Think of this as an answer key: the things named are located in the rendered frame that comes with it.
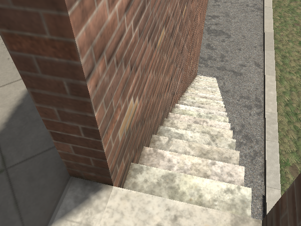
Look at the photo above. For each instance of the stairs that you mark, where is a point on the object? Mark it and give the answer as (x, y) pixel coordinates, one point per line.
(192, 157)

